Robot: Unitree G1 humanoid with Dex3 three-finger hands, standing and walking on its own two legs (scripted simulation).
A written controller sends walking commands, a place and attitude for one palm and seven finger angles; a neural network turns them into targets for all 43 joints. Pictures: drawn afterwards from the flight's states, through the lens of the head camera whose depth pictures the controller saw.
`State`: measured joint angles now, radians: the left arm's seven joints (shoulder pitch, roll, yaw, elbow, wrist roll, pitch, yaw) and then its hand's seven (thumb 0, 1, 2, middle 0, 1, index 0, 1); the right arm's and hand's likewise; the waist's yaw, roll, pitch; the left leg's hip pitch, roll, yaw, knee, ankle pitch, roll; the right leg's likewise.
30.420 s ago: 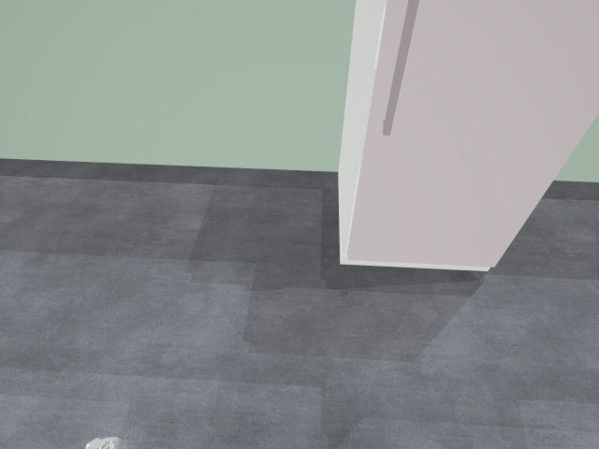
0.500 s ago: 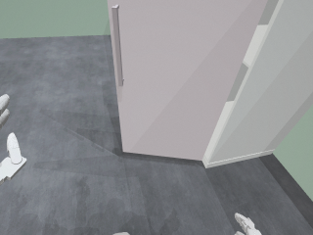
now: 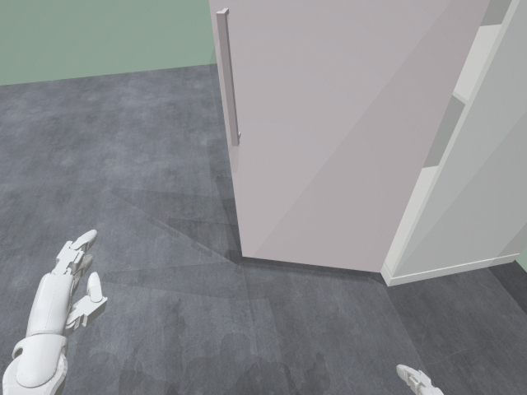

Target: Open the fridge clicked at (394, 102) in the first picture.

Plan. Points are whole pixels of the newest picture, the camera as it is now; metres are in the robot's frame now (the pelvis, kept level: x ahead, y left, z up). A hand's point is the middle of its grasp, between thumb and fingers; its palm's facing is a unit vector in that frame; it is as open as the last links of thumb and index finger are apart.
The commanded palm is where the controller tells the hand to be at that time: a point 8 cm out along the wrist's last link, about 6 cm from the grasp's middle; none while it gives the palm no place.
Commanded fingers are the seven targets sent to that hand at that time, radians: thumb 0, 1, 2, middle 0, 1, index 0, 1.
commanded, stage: let the arm hang, fingers relaxed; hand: left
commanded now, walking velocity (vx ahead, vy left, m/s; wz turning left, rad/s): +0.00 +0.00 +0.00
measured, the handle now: (231, 84) +0.79 +0.14 +0.13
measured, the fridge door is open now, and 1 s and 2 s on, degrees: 70 70 70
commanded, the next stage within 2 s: look to check the result in 1.00 s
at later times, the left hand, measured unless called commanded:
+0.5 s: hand out of the picture +0.01 +0.20 -0.15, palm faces -0.07 -0.97 -0.23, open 7.3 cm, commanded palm none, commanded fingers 0.00 0.90 0.90 -0.20 -0.30 -0.20 -0.30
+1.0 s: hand out of the picture +0.05 +0.20 -0.15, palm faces -0.08 -0.98 -0.19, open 7.4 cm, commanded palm none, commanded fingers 0.00 0.90 0.90 -0.20 -0.30 -0.20 -0.30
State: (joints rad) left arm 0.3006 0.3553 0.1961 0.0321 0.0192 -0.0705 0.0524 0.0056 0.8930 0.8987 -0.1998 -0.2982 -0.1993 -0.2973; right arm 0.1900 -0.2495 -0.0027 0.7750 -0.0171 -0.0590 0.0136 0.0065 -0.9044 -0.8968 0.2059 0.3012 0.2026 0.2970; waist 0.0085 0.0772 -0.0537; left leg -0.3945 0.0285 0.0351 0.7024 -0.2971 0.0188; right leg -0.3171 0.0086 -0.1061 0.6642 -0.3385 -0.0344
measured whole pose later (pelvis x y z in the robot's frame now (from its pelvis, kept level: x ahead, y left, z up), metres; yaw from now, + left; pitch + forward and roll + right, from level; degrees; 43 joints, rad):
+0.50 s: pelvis +0.01 +0.01 +0.03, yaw -2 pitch -1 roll -1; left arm 0.27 0.21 -0.01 1.14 0.02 0.01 0.02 0.00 0.93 0.90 -0.20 -0.30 -0.20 -0.30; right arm 0.27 -0.17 0.00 1.11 -0.02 0.02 -0.02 0.00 -0.91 -0.90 0.20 0.30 0.20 0.30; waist -0.01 0.01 0.06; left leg -0.23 0.01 0.08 0.41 -0.18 0.03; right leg -0.17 0.01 -0.06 0.37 -0.20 -0.02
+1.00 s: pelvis +0.03 +0.03 +0.03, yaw -4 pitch -1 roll +0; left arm 0.24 0.15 -0.01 1.16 0.02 0.00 0.03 0.01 0.92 0.90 -0.20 -0.30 -0.20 -0.30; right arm 0.26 -0.14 0.00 1.15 -0.02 0.00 -0.03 0.00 -0.92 -0.90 0.20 0.30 0.20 0.30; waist -0.02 0.00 0.03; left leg -0.17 -0.01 0.12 0.38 -0.20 0.06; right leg -0.14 -0.02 -0.02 0.39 -0.23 0.01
